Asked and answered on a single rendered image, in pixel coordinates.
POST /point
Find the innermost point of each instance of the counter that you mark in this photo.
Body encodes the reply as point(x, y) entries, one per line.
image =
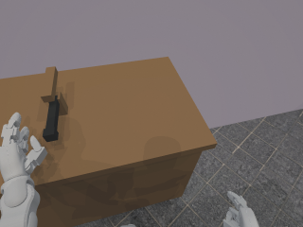
point(130, 136)

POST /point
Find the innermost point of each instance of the left robot hand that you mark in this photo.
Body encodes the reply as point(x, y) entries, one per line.
point(13, 159)

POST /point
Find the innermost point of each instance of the tap lever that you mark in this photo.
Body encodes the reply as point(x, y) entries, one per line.
point(50, 133)

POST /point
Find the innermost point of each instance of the left robot forearm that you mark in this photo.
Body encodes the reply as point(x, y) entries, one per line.
point(19, 203)

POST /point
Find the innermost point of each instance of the right robot hand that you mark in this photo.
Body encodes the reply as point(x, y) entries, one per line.
point(244, 218)

